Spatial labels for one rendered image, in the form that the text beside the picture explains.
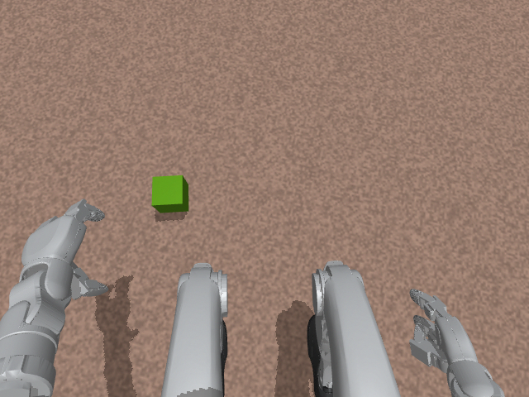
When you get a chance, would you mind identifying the right robot arm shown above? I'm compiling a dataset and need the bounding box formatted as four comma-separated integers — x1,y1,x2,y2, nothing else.
447,361,505,397

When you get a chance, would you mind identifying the cube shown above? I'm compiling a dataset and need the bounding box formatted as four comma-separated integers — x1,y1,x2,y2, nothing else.
152,175,188,213

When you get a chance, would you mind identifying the left robot hand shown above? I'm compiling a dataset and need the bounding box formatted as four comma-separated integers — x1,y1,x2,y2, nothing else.
21,199,109,300

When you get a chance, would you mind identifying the left robot arm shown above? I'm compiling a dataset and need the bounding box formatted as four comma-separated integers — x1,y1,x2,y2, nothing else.
0,258,74,397

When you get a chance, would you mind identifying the right robot foot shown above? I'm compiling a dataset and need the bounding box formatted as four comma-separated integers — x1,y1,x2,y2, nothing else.
307,314,333,397

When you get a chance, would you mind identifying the right robot hand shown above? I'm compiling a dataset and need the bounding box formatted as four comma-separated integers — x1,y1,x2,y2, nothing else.
409,289,479,374

